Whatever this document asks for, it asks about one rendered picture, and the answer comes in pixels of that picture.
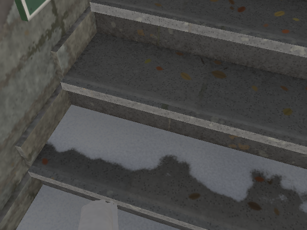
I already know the left robot thigh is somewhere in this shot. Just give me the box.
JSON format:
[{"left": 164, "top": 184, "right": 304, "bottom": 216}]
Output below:
[{"left": 78, "top": 199, "right": 119, "bottom": 230}]

